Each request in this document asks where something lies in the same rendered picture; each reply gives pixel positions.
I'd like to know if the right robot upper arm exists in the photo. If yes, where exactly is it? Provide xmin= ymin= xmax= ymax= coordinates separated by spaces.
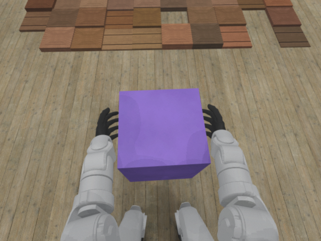
xmin=217 ymin=204 xmax=278 ymax=241

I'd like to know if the right robot hand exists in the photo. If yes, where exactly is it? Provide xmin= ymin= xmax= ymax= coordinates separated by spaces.
xmin=202 ymin=104 xmax=226 ymax=138

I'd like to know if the left robot hand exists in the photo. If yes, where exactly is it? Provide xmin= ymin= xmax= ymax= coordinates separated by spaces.
xmin=95 ymin=108 xmax=119 ymax=140

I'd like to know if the left robot upper arm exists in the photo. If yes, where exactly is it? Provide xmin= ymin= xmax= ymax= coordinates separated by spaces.
xmin=61 ymin=212 xmax=121 ymax=241

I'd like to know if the robot left thigh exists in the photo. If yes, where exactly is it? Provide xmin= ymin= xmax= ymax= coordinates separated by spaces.
xmin=118 ymin=210 xmax=147 ymax=241

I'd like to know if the robot right forearm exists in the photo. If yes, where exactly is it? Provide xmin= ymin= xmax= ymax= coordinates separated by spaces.
xmin=211 ymin=130 xmax=279 ymax=241

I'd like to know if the left robot shin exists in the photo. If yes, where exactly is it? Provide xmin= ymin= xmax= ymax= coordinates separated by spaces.
xmin=125 ymin=205 xmax=142 ymax=214

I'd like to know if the carton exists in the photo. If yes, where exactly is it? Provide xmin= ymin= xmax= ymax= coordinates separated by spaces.
xmin=117 ymin=88 xmax=211 ymax=182

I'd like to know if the robot left forearm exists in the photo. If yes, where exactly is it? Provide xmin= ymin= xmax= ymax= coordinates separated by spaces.
xmin=60 ymin=135 xmax=116 ymax=241

